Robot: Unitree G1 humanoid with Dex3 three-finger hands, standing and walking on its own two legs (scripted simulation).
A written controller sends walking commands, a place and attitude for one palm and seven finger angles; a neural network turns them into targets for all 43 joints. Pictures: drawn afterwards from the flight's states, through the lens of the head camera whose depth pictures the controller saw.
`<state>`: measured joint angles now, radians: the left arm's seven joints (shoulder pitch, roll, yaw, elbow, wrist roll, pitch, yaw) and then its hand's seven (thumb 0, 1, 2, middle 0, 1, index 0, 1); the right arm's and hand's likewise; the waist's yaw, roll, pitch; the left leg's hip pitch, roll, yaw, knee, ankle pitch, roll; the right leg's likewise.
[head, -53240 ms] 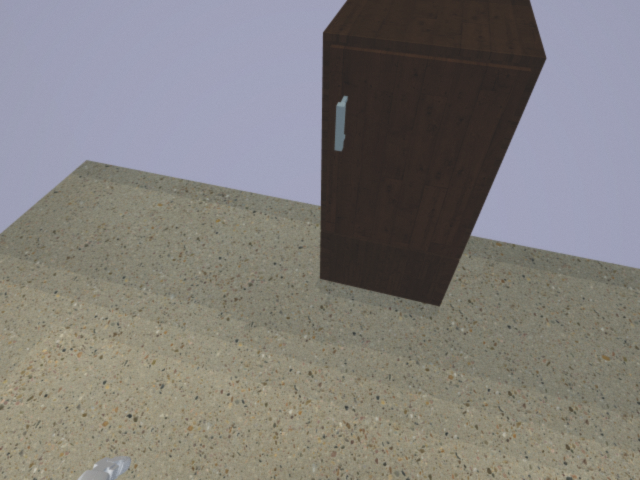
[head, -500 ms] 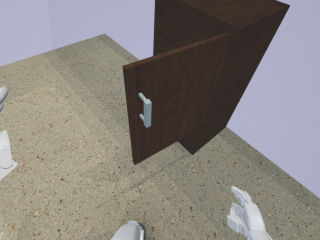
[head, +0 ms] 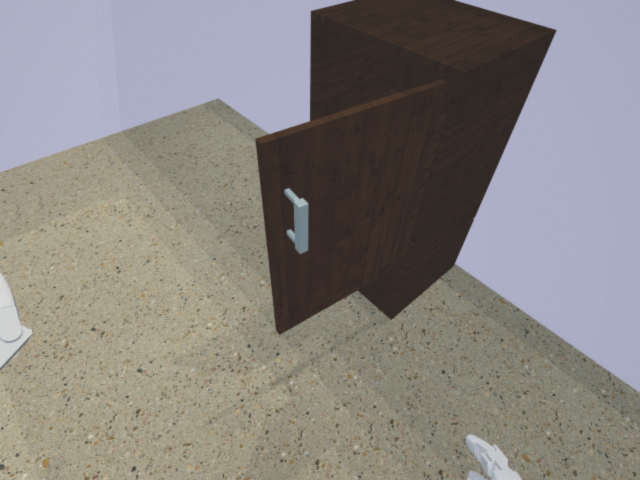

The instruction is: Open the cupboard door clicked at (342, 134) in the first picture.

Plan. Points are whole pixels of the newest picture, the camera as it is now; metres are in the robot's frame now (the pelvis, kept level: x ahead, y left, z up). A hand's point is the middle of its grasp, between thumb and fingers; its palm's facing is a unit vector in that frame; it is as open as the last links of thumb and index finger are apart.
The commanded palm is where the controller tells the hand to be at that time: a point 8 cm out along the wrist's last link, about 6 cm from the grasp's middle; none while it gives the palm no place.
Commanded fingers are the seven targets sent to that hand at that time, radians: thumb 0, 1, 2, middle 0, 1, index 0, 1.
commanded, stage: stop stepping back and stand still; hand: left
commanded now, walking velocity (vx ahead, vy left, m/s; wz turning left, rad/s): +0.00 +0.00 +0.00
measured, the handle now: (295, 221) +0.57 +0.07 -0.03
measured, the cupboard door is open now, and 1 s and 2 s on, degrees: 83 83 83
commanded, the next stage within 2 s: let the arm hang, fingers relaxed in 0.40 s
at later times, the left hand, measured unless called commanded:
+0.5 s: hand (25, 343) +0.21 +0.28 +0.16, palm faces +0.40 -0.78 -0.48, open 7.4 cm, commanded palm none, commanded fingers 0.00 0.90 0.90 -0.20 -0.30 -0.20 -0.30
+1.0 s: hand out of the picture -0.02 +0.20 -0.17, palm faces +0.03 -0.97 -0.23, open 7.2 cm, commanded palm none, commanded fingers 0.00 0.90 0.90 -0.20 -0.30 -0.20 -0.30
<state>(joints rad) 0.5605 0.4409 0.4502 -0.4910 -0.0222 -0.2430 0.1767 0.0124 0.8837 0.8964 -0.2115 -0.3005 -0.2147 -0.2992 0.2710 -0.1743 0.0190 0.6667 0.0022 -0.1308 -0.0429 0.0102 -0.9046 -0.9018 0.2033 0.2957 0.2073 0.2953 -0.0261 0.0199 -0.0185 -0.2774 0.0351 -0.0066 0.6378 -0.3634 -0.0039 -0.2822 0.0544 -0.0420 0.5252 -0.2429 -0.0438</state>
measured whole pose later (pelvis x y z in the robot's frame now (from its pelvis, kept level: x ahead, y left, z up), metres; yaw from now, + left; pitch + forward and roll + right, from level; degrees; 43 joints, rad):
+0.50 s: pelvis +0.00 +0.01 +0.01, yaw -1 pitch +0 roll -1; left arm 0.56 0.40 0.40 -0.42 -0.03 -0.20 0.15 0.01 0.88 0.90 -0.21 -0.30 -0.21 -0.30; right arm 0.18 -0.19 0.01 0.62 0.01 -0.12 -0.06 0.01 -0.91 -0.90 0.20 0.30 0.21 0.30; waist 0.00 0.01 0.01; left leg -0.22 0.00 0.03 0.48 -0.26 0.02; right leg -0.23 0.04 0.01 0.42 -0.19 -0.01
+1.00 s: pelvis -0.02 +0.00 +0.01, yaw +2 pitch -2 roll +0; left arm 0.27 0.23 0.01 1.07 0.02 0.02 0.01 0.00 0.94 0.90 -0.21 -0.30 -0.21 -0.30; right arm 0.26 -0.22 0.00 1.07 -0.02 0.03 -0.01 0.01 -0.91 -0.90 0.20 0.29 0.20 0.29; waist 0.00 -0.01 0.08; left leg -0.22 -0.01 -0.01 0.46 -0.21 0.01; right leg -0.23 0.03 -0.03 0.42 -0.17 -0.03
